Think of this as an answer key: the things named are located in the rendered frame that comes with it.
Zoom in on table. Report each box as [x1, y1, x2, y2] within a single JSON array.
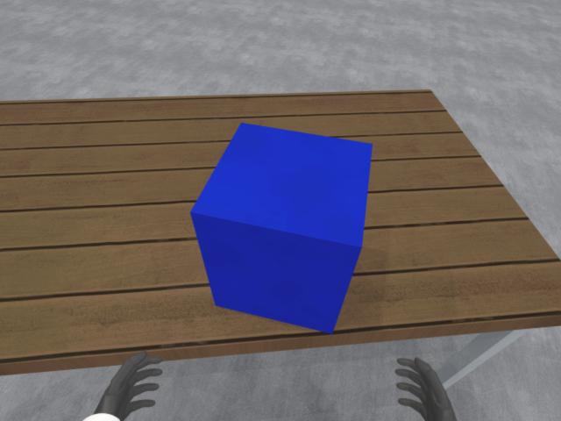
[[0, 89, 561, 389]]

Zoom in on robot right hand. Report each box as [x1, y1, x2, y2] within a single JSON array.
[[395, 357, 457, 421]]

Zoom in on robot left hand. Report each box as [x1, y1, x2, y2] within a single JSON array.
[[93, 351, 162, 421]]

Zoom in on carton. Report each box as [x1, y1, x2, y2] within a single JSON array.
[[190, 123, 373, 334]]

